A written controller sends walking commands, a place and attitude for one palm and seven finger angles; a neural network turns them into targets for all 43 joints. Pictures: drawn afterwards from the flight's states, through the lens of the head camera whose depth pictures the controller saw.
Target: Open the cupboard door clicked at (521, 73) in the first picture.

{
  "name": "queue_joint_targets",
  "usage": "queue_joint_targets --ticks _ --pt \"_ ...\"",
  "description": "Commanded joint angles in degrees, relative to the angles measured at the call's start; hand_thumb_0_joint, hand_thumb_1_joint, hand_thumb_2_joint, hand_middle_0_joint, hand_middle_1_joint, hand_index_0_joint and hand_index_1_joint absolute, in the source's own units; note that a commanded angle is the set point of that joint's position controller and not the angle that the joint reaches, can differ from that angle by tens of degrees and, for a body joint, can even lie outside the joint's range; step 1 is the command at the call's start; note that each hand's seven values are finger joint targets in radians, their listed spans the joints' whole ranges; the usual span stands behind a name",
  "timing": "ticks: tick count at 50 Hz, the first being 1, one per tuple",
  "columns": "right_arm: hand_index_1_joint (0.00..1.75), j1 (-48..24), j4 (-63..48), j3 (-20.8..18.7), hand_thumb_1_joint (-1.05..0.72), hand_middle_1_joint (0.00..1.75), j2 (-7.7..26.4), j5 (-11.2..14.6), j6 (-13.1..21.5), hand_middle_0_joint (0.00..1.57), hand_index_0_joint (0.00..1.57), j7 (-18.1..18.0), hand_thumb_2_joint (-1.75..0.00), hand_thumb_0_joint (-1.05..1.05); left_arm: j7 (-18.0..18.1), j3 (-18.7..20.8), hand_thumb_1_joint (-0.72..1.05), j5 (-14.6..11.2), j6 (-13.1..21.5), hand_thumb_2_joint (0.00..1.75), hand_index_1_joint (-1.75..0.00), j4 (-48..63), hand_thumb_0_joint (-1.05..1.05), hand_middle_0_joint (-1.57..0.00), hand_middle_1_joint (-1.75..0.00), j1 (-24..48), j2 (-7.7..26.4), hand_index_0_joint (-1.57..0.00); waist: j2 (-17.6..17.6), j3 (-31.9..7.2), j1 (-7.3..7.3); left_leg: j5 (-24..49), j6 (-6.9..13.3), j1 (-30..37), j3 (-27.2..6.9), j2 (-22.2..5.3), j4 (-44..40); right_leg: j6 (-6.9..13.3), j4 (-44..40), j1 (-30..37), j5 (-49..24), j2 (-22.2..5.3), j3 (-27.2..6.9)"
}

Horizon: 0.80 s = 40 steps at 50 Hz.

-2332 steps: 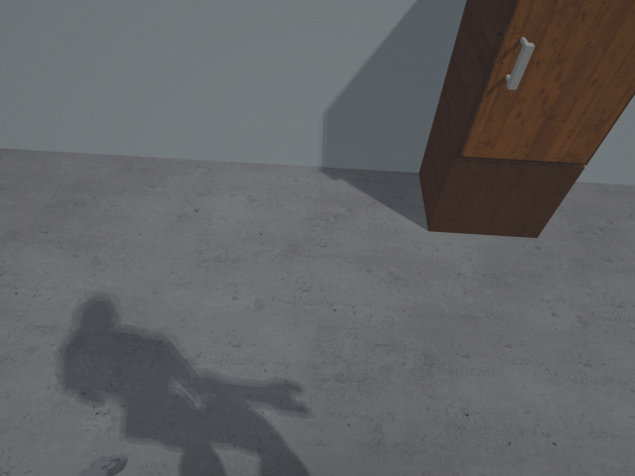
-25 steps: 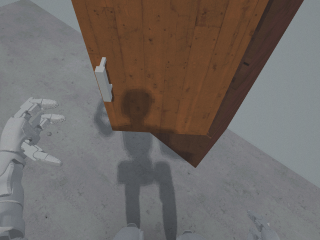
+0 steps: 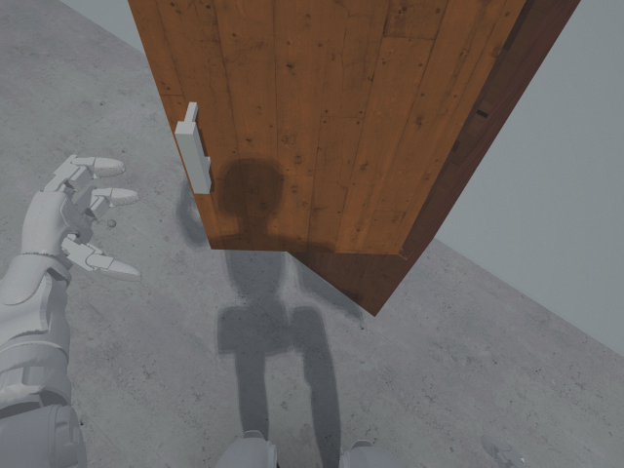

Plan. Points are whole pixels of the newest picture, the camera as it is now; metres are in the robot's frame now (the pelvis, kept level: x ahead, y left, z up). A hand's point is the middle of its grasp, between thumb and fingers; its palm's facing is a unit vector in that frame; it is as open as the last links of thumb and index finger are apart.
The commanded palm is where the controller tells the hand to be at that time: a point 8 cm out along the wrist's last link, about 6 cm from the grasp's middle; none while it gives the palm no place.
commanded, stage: move the hooked fingers beside the handle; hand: left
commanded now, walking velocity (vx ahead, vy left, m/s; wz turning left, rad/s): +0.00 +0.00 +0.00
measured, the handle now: (197, 149) +0.54 +0.18 +0.05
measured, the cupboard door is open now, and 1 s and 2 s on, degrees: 39 39 39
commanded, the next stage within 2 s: slide the fingers in behind the handle in 1.50 s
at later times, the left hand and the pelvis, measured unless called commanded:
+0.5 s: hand (136, 185) +0.46 +0.24 +0.06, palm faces -0.01 -1.00 -0.01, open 14.0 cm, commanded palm +0.45 +0.28 +0.06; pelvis -0.01 +0.00 -0.01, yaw -1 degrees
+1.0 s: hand (148, 171) +0.49 +0.24 +0.05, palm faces +0.00 -1.00 -0.02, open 14.0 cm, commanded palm +0.47 +0.28 +0.06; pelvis +0.01 +0.00 -0.01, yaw -2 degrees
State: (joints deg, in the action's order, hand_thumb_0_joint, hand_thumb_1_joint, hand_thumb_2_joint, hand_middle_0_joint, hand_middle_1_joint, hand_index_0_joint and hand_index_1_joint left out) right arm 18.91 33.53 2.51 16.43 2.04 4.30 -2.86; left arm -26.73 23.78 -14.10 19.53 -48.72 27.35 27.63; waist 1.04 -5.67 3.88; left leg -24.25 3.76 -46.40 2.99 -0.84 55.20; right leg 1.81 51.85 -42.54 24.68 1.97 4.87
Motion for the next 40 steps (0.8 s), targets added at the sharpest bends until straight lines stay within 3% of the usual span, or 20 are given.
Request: queue_joint_targets --ticks 1,4,6,8,10,11,14,16,19,20,21,23,24,25,26,29,32,35,37,40 --pt "0.3 5.12 -4.85 -4.18 -0.9 0.3 10.03 -0.08 0.77 0.2 0.2 -0.28 -0.9 0.0 1.04 2.51 -0.5 -0.46 4.79 0.3 -1.2 9.25 0.0 -0.3 -1.2 22.11 15.78 -0.3 5.66 -21.13 0.44 18.78 -2.66 19.36 -7.53 -0.93 -7.2 0.07 -4.87 2.4 -12.99 0.27 -2.91" --pt "0.3 6.1 -4.36 -4.41 -0.9 0.3 10.13 -0.39 -0.05 0.2 0.2 0.07 -0.9 0.0 1.46 3.29 -0.5 -0.28 5.41 0.3 -1.2 10.0 0.0 -0.3 -1.2 22.48 16.56 -0.3 7.05 -24.39 0.34 24.83 -3.38 22.86 -8.24 -1.39 -6.31 0.13 -4.25 1.49 -15.24 0.52 -2.63" --pt "0.3 6.14 -4.18 -4.4 -0.9 0.3 10.05 -0.28 -0.69 0.2 0.2 0.11 -0.9 0.0 1.51 2.55 -0.5 -0.1 5.2 0.3 -1.2 7.84 0.0 -0.3 -1.2 22.73 15.78 -0.3 4.86 -23.04 0.82 22.7 -3.06 20.81 -7.92 -1.32 -6.29 -0.07 -4.46 1.82 -14.8 0.53 -2.75" --pt "0.3 6.08 -4.09 -4.13 -0.9 0.3 9.95 -0.26 -1.14 0.2 0.2 0.09 -0.9 0.0 1.67 1.5 -0.5 0.02 5.14 0.3 -1.2 6.7 0.0 -0.3 -1.2 25.41 14.99 -0.3 6.2 -21.12 1.39 21.03 -2.68 19.18 -7.56 -1.09 -6.13 0.13 -4.36 0.85 -14.15 0.55 -2.81" --pt "0.3 6.59 -3.44 -4.13 -0.9 0.3 10.46 -0.24 -1.87 0.2 0.2 -0.09 -0.9 0.0 2.25 3.18 -0.5 0.87 5.21 0.3 -1.2 3.2 0.0 -0.3 -1.2 27.43 17.93 -0.3 4.24 -19.76 1.49 18.19 -2.64 17.35 -7.89 -1.21 -6.38 0.03 -4.4 0.32 -12.32 0.55 -2.74" --pt "0.3 6.39 -3.47 -3.9 -0.9 0.3 10.13 -0.24 -1.96 0.2 0.2 -0.01 -0.9 0.0 2.24 0.92 -0.5 1.06 5.34 0.3 -1.2 2.77 0.0 -0.3 -1.2 29.62 15.61 -0.3 5.48 -19.61 2.27 16.69 -2.48 17.32 -7.74 -1.06 -6.38 -0.07 -4.54 -0.59 -11.34 0.46 -2.88" --pt "0.3 7.5 -2.57 -4.01 -0.9 0.3 10.73 -0.59 -2.54 0.2 0.2 -0.13 -0.9 0.0 2.72 2.95 -0.5 2.05 6.94 0.3 -1.2 1.57 0.0 -0.3 -1.2 34.1 19.24 -0.3 6.35 -22.25 2.42 16.3 -2.58 18.44 -8.45 -1.26 -5.6 0.22 -3.78 -1.77 -10.27 0.67 -2.9" --pt "0.3 7.73 -2.06 -3.93 -0.9 0.3 10.57 -0.67 -2.75 0.2 0.2 -0.17 -0.9 0.0 2.87 1.62 -0.5 2.14 7.52 0.3 -1.2 0.47 0.0 -0.3 -1.2 36.5 17.95 -0.3 6.03 -22.9 3.17 16.03 -2.47 18.55 -8.65 -1.27 -5.12 0.05 -3.71 -2.4 -10.13 0.67 -3.09" --pt "0.3 8.75 -1.52 -3.8 -0.9 0.3 10.92 -0.84 -3.4 0.2 0.2 0.0 -0.9 0.0 2.76 1.99 -0.5 2.87 7.71 0.3 -1.2 -1.67 0.0 -0.3 -1.2 37.47 19.31 -0.3 8.08 -24.27 3.12 18.13 -2.87 19.65 -9.11 -1.51 -4.72 0.27 -3.01 -3.61 -10.61 0.87 -2.76" --pt "0.3 8.74 -1.36 -3.78 -0.9 0.3 10.86 -0.82 -3.63 0.2 0.2 0.05 -0.9 0.0 2.76 1.27 -0.5 2.82 7.11 0.3 -1.2 -3.46 0.0 -0.3 -1.2 37.84 18.4 -0.3 6.99 -23.05 3.78 16.91 -2.54 18.33 -8.74 -1.4 -4.48 0.05 -3.31 -3.81 -10.36 0.88 -2.91" --pt "0.3 9.09 -1.25 -3.77 -0.9 0.3 11.15 -0.78 -3.98 0.2 0.2 -0.04 -0.9 0.0 2.92 2.29 -0.5 3.1 6.65 0.3 -1.2 -5.19 0.0 -0.3 -1.2 37.79 19.97 -0.3 5.08 -22.01 3.79 15.52 -2.28 16.22 -8.55 -1.42 -4.45 -0.05 -3.44 -3.35 -9.91 0.85 -2.98" --pt "0.3 9.43 -1.64 -3.39 -0.9 0.3 11.18 -0.86 -4.25 0.2 0.2 -0.1 -0.9 0.0 3.18 2.29 -0.5 3.39 6.31 0.3 -1.2 -5.69 0.0 -0.3 -1.2 40.35 20.94 -0.3 6.27 -21.82 4.17 15.31 -1.96 14.58 -8.32 -1.1 -4.11 0.07 -3.04 -3.18 -10.09 0.93 -3.12" --pt "0.3 9.84 -1.7 -3.47 -0.9 0.3 11.32 -0.97 -4.54 0.2 0.2 -0.03 -0.9 0.0 3.32 2.99 -0.5 3.98 6.32 0.3 -1.2 -5.77 0.0 -0.3 -1.2 40.31 22.1 -0.3 7.67 -23.13 3.72 16.24 -2.16 15.48 -8.2 -1.19 -3.86 0.06 -2.85 -3.29 -10.54 0.98 -3.32" --pt "0.3 10.13 -1.6 -3.42 -0.9 0.3 11.35 -1.08 -4.7 0.2 0.2 0.03 -0.9 0.0 3.54 2.37 -0.5 4.22 6.43 0.3 -1.2 -5.36 0.0 -0.3 -1.2 41.59 21.89 -0.3 8.16 -24.19 4.23 16.92 -2.3 16.45 -8.61 -1.37 -3.66 0.04 -2.53 -4.2 -10.57 0.98 -3.08" --pt "0.3 10.36 -1.38 -3.44 -0.9 0.3 11.17 -1.14 -4.86 0.2 0.2 0.15 -0.9 0.0 3.74 1.57 -0.5 4.37 6.38 0.3 -1.2 -6.14 0.0 -0.3 -1.2 42.76 20.9 -0.3 7.59 -23.67 4.81 16.61 -2.21 16.03 -8.64 -1.44 -3.33 -0.09 -2.57 -4.82 -10.32 1.02 -3.06" --pt "0.3 11.36 -1.35 -3.39 -0.9 0.3 11.55 -1.37 -5.22 0.2 0.2 0.24 -0.9 0.0 4.23 3.88 -0.5 4.63 6.94 0.3 -1.2 -6.39 0.0 -0.3 -1.2 44.34 24.16 -0.3 7.19 -26.55 4.82 18.28 -1.97 15.51 -8.27 -1.34 -2.28 -0.2 -2.08 -3.22 -12.09 1.3 -3.49" --pt "0.3 12.08 -1.08 -3.3 -0.9 0.3 11.6 -1.45 -5.85 0.2 0.2 0.33 -0.9 0.0 4.42 4.04 -0.5 5.44 6.13 0.3 -1.2 -8.59 0.0 -0.3 -1.2 45.06 25.27 -0.3 6.92 -25.52 5.59 18.23 -1.62 13.35 -7.76 -1.35 -1.55 -0.41 -2.1 -2.98 -12.9 1.25 -3.77" --pt "0.3 13.1 -1.02 -3.31 -0.9 0.3 11.67 -1.69 -6.49 0.2 0.2 0.54 -0.9 0.0 4.37 4.11 -0.5 6.04 5.89 0.3 -1.2 -8.42 0.0 -0.3 -1.2 45.66 25.77 -0.3 10.13 -27.41 5.29 21.29 -2.05 15.71 -8.05 -1.56 -1.1 -0.19 -1.59 -4.3 -14.14 1.4 -3.49" --pt "0.3 13.55 -1.26 -3.52 -0.9 0.3 11.59 -1.81 -6.93 0.2 0.2 0.74 -0.9 0.0 4.41 4.29 -0.5 5.9 5.45 0.3 -1.2 -8.95 0.0 -0.3 -1.2 43.19 25.09 -0.3 8.01 -27.73 5.12 22.39 -1.92 15.35 -7.9 -1.62 -1.11 -0.36 -1.68 -3.19 -15.32 1.51 -3.33" --pt "0.3 13.78 -2.25 -3.79 -0.9 0.3 11.5 -1.83 -7.38 0.2 0.2 1.05 -0.9 0.0 3.89 5.52 -0.5 5.24 5.38 0.3 -1.2 -6.81 0.0 -0.3 -1.2 39.28 25.52 -0.3 8.52 -30.33 3.78 25.99 -1.92 16.46 -7.22 -1.51 -1.08 -0.38 -1.6 -0.57 -18.62 1.73 -3.56"
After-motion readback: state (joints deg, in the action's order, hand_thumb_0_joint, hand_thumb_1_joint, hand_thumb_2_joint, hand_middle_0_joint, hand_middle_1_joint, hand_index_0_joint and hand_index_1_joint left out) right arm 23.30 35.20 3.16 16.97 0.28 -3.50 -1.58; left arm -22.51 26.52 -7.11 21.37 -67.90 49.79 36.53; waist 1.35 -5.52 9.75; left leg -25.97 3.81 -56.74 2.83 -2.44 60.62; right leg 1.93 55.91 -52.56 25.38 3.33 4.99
